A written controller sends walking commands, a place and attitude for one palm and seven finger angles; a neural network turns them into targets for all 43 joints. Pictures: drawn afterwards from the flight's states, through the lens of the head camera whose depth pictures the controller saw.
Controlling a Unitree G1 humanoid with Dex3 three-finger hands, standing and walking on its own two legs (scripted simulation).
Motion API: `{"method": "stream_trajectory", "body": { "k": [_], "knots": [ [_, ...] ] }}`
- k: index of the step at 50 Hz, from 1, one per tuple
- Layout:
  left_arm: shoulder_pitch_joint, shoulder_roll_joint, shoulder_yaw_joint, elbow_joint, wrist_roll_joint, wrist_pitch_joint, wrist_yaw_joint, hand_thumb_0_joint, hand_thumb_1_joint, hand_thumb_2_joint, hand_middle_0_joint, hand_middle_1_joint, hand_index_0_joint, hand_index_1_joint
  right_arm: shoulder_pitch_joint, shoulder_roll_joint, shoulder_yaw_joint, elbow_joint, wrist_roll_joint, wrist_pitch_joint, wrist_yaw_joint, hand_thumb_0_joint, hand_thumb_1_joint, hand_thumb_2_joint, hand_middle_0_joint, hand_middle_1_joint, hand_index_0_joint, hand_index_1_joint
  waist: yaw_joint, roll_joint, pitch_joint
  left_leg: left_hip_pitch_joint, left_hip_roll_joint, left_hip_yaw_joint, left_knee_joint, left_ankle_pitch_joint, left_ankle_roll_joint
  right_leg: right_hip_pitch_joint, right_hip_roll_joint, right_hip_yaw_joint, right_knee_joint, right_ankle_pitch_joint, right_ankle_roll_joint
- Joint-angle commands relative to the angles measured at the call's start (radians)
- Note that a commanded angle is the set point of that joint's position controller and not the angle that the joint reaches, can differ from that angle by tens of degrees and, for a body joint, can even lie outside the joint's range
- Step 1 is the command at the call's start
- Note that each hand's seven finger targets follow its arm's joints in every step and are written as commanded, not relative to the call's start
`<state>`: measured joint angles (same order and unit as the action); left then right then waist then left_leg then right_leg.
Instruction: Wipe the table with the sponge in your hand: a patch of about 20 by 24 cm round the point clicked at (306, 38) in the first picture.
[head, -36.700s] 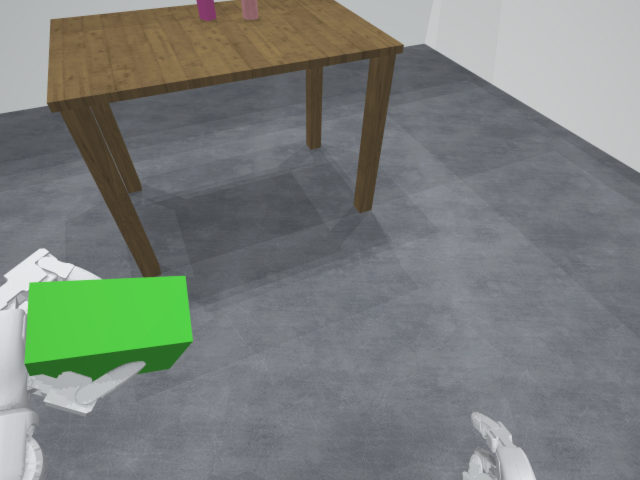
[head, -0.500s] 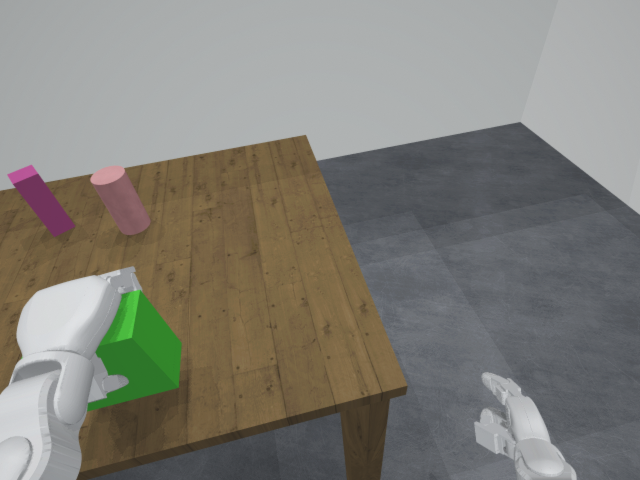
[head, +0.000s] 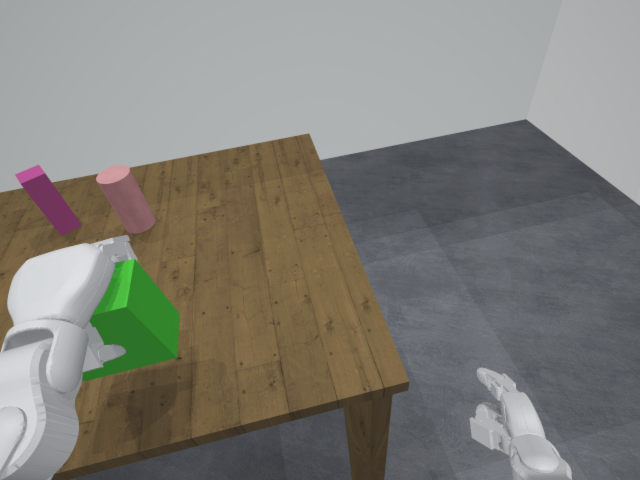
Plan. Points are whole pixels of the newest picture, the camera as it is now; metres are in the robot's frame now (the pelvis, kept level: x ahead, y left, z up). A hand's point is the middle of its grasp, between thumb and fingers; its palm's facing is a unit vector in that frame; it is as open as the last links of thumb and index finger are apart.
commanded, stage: lift the sponge slowly off the table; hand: left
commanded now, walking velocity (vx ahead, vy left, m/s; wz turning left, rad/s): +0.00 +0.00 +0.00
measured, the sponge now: (117, 331) +0.22 +0.29 +0.10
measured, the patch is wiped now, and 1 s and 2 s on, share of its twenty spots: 1.00 1.00 1.00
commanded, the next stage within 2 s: bring the sponge back beside the body in 0.40 s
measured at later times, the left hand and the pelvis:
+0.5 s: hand (96, 289) +0.23 +0.29 +0.17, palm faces +0.17 -0.11 -0.98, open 10.0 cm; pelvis +0.00 +0.00 +0.00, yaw +0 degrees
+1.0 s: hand (97, 310) +0.22 +0.28 +0.16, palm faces +0.12 -0.10 -0.99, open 10.0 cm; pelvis +0.00 +0.00 +0.00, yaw +0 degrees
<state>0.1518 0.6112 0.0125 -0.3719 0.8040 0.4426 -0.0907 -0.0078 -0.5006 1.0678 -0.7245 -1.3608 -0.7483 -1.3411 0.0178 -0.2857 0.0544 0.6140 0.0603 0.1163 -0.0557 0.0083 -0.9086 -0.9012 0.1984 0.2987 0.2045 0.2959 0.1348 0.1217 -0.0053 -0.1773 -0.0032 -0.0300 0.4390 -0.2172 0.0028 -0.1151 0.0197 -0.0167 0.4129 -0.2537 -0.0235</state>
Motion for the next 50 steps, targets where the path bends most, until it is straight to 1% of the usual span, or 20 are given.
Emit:
{"method": "stream_trajectory", "body": {
  "k": [1, 4, 5, 6, 9, 10, 11, 20, 23, 25, 28, 30, 31, 35, 36, 39, 40, 45, 46, 50],
  "knots": [
    [-0.274, 0.213, 0.132, -0.212, 0.034, -0.002, 0.037, 0.000, 0.100, 1.300, -1.200, -1.600, -1.200, -1.600, -0.244, -0.083, -0.029, -0.187, 0.005, -0.069, -0.009, 0.000, -0.900, -0.900, 0.200, 0.300, 0.200, 0.300, -0.008, -0.020, -0.170, 0.067, -0.027, -0.039, -0.045, 0.198, 0.041, 0.013, 0.005, 0.064, -0.061, 0.171, -0.045],
    [-0.268, 0.236, 0.153, -0.208, 0.030, 0.002, 0.035, 0.000, 0.100, 1.300, -1.200, -1.600, -1.200, -1.600, -0.236, -0.087, -0.037, -0.180, 0.003, -0.066, -0.009, 0.000, -0.900, -0.900, 0.200, 0.300, 0.200, 0.300, -0.003, -0.049, -0.181, 0.076, -0.026, -0.042, -0.044, 0.215, 0.041, 0.018, 0.001, 0.073, -0.062, 0.203, -0.041],
    [-0.275, 0.257, 0.176, -0.228, 0.034, 0.012, 0.035, 0.000, 0.100, 1.300, -1.200, -1.600, -1.200, -1.600, -0.274, -0.088, -0.029, -0.187, 0.007, -0.070, -0.008, 0.000, -0.900, -0.900, 0.200, 0.300, 0.200, 0.300, 0.002, -0.021, -0.181, 0.071, -0.024, -0.051, -0.050, 0.206, 0.039, 0.017, 0.014, 0.099, -0.061, 0.185, -0.054],
    [-0.303, 0.229, 0.147, -0.234, 0.033, 0.011, 0.035, 0.000, 0.100, 1.300, -1.200, -1.600, -1.200, -1.600, -0.252, -0.083, -0.027, -0.187, 0.004, -0.066, -0.009, 0.000, -0.900, -0.900, 0.200, 0.300, 0.200, 0.300, -0.001, -0.030, -0.203, 0.074, -0.025, -0.039, -0.049, 0.215, 0.039, 0.032, 0.005, 0.067, -0.053, 0.191, -0.048],
    [-0.256, 0.266, 0.191, -0.223, 0.023, 0.025, 0.040, 0.000, 0.100, 1.300, -1.200, -1.600, -1.200, -1.600, -0.242, -0.087, -0.031, -0.184, 0.002, -0.053, -0.004, 0.000, -0.900, -0.900, 0.200, 0.300, 0.200, 0.300, 0.008, -0.059, -0.203, 0.069, -0.024, -0.040, -0.040, 0.244, 0.036, 0.039, 0.000, 0.078, -0.049, 0.239, -0.044],
    [-0.260, 0.275, 0.206, -0.232, 0.022, 0.037, 0.039, 0.000, 0.100, 1.300, -1.200, -1.600, -1.200, -1.600, -0.279, -0.086, -0.024, -0.192, 0.006, -0.057, -0.002, 0.000, -0.900, -0.900, 0.200, 0.300, 0.200, 0.300, 0.011, -0.032, -0.188, 0.060, -0.022, -0.047, -0.047, 0.229, 0.034, 0.028, 0.012, 0.104, -0.053, 0.218, -0.056],
    [-0.268, 0.251, 0.184, -0.228, 0.015, 0.039, 0.037, 0.000, 0.100, 1.300, -1.200, -1.600, -1.200, -1.600, -0.257, -0.084, -0.023, -0.191, 0.005, -0.051, -0.002, 0.000, -0.900, -0.900, 0.200, 0.300, 0.200, 0.300, 0.009, -0.046, -0.196, 0.059, -0.021, -0.038, -0.046, 0.235, 0.034, 0.037, 0.004, 0.074, -0.045, 0.220, -0.049],
    [-0.246, 0.244, 0.177, -0.231, -0.006, 0.072, 0.012, 0.000, 0.100, 1.300, -1.200, -1.600, -1.200, -1.600, -0.285, -0.088, -0.017, -0.202, 0.015, -0.048, -0.005, 0.000, -0.900, -0.900, 0.200, 0.300, 0.200, 0.300, 0.002, -0.076, -0.175, 0.052, -0.020, -0.041, -0.035, 0.217, 0.035, -0.002, 0.009, 0.096, -0.049, 0.219, -0.045],
    [-0.262, 0.263, 0.178, -0.216, 0.002, 0.063, 0.011, 0.000, 0.100, 1.300, -1.200, -1.600, -1.200, -1.600, -0.253, -0.092, -0.020, -0.199, 0.009, -0.047, -0.015, 0.000, -0.900, -0.900, 0.200, 0.300, 0.200, 0.300, 0.004, -0.070, -0.193, 0.056, -0.022, -0.037, -0.030, 0.217, 0.039, 0.007, -0.003, 0.071, -0.045, 0.209, -0.039],
    [-0.327, 0.265, 0.171, -0.272, 0.010, 0.060, 0.015, 0.000, 0.100, 1.300, -1.200, -1.600, -1.200, -1.600, -0.289, -0.085, -0.014, -0.209, 0.014, -0.057, -0.016, 0.000, -0.900, -0.900, 0.200, 0.300, 0.200, 0.300, -0.002, -0.013, -0.200, 0.069, -0.022, -0.045, -0.039, 0.208, 0.036, 0.005, 0.008, 0.093, -0.048, 0.194, -0.049],
    [-0.297, 0.249, 0.156, -0.229, 0.018, 0.046, 0.018, 0.000, 0.100, 1.300, -1.200, -1.600, -1.200, -1.600, -0.245, -0.086, -0.023, -0.196, 0.007, -0.058, -0.018, 0.000, -0.900, -0.900, 0.200, 0.300, 0.200, 0.300, 0.002, -0.036, -0.201, 0.076, -0.023, -0.040, -0.033, 0.225, 0.038, 0.011, 0.000, 0.067, -0.049, 0.204, -0.044],
    [-0.297, 0.253, 0.165, -0.275, 0.022, 0.047, 0.022, 0.000, 0.100, 1.300, -1.200, -1.600, -1.200, -1.600, -0.286, -0.081, -0.017, -0.207, 0.012, -0.061, -0.014, 0.000, -0.900, -0.900, 0.200, 0.300, 0.200, 0.300, 0.003, -0.004, -0.199, 0.076, -0.022, -0.049, -0.043, 0.210, 0.034, 0.010, 0.012, 0.094, -0.050, 0.180, -0.054],
    [-0.295, 0.229, 0.144, -0.259, 0.015, 0.042, 0.023, 0.000, 0.100, 1.300, -1.200, -1.600, -1.200, -1.600, -0.256, -0.080, -0.018, -0.204, 0.007, -0.060, -0.015, 0.000, -0.900, -0.900, 0.200, 0.300, 0.200, 0.300, 0.002, -0.029, -0.204, 0.070, -0.022, -0.039, -0.041, 0.210, 0.036, 0.019, 0.003, 0.063, -0.046, 0.180, -0.046],
    [-0.232, 0.289, 0.216, -0.241, 0.020, 0.054, 0.032, 0.000, 0.100, 1.300, -1.200, -1.600, -1.200, -1.600, -0.274, -0.090, -0.022, -0.202, 0.008, -0.053, -0.007, 0.000, -0.900, -0.900, 0.200, 0.300, 0.200, 0.300, 0.014, -0.037, -0.195, 0.058, -0.021, -0.049, -0.032, 0.228, 0.032, 0.018, 0.011, 0.107, -0.043, 0.214, -0.056],
    [-0.236, 0.249, 0.178, -0.250, 0.012, 0.051, 0.029, 0.000, 0.100, 1.300, -1.200, -1.600, -1.200, -1.600, -0.255, -0.085, -0.019, -0.206, 0.006, -0.048, -0.006, 0.000, -0.900, -0.900, 0.200, 0.300, 0.200, 0.300, 0.009, -0.037, -0.211, 0.056, -0.022, -0.036, -0.030, 0.233, 0.034, 0.032, -0.001, 0.075, -0.034, 0.219, -0.048],
    [-0.182, 0.268, 0.202, -0.228, 0.002, 0.055, 0.028, 0.000, 0.100, 1.300, -1.200, -1.600, -1.200, -1.600, -0.239, -0.091, -0.026, -0.201, 0.005, -0.039, -0.004, 0.000, -0.900, -0.900, 0.200, 0.300, 0.200, 0.300, 0.009, -0.071, -0.193, 0.055, -0.021, -0.035, -0.016, 0.239, 0.036, 0.015, -0.006, 0.083, -0.037, 0.245, -0.039],
    [-0.158, 0.270, 0.215, -0.241, 0.002, 0.064, 0.026, 0.000, 0.100, 1.300, -1.200, -1.600, -1.200, -1.600, -0.272, -0.090, -0.023, -0.208, 0.010, -0.047, -0.001, 0.000, -0.900, -0.900, 0.200, 0.300, 0.200, 0.300, 0.012, -0.053, -0.180, 0.048, -0.021, -0.044, -0.016, 0.232, 0.034, 0.005, 0.007, 0.111, -0.041, 0.238, -0.049],
    [-0.152, 0.250, 0.191, -0.328, 0.003, 0.046, 0.022, 0.000, 0.100, 1.300, -1.200, -1.600, -1.200, -1.600, -0.273, -0.085, -0.024, -0.219, 0.011, -0.056, -0.004, 0.000, -0.900, -0.900, 0.200, 0.300, 0.200, 0.300, 0.003, -0.021, -0.189, 0.065, -0.021, -0.047, -0.011, 0.238, 0.038, -0.004, 0.009, 0.095, -0.033, 0.232, -0.045],
    [-0.152, 0.224, 0.162, -0.308, 0.001, 0.039, 0.021, 0.000, 0.100, 1.300, -1.200, -1.600, -1.200, -1.600, -0.240, -0.083, -0.023, -0.213, 0.005, -0.057, -0.007, 0.000, -0.900, -0.900, 0.200, 0.300, 0.200, 0.300, 0.000, -0.035, -0.185, 0.062, -0.020, -0.037, -0.009, 0.239, 0.040, -0.002, 0.000, 0.059, -0.031, 0.229, -0.037],
    [-0.162, 0.269, 0.202, -0.321, 0.023, 0.024, 0.035, 0.000, 0.100, 1.300, -1.200, -1.600, -1.200, -1.600, -0.257, -0.086, -0.027, -0.213, 0.007, -0.065, -0.013, 0.000, -0.900, -0.900, 0.200, 0.300, 0.200, 0.300, 0.003, -0.038, -0.175, 0.070, -0.020, -0.053, -0.017, 0.219, 0.039, -0.010, 0.012, 0.098, -0.043, 0.195, -0.049]
  ]
}}
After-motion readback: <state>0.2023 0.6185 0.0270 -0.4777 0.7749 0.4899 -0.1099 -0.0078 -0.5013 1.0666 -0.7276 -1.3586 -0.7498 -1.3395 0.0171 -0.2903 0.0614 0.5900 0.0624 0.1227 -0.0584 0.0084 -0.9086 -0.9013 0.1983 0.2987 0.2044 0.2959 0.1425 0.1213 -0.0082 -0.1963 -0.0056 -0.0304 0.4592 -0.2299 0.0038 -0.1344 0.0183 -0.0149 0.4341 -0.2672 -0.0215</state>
